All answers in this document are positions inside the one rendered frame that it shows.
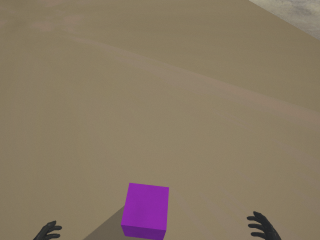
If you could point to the carton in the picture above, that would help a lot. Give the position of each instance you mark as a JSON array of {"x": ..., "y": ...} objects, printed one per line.
[{"x": 145, "y": 211}]

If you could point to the robot right hand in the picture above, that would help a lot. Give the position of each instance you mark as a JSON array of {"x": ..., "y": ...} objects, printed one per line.
[{"x": 269, "y": 232}]

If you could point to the robot left hand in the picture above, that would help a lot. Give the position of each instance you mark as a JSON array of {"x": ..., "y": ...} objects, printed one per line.
[{"x": 49, "y": 227}]

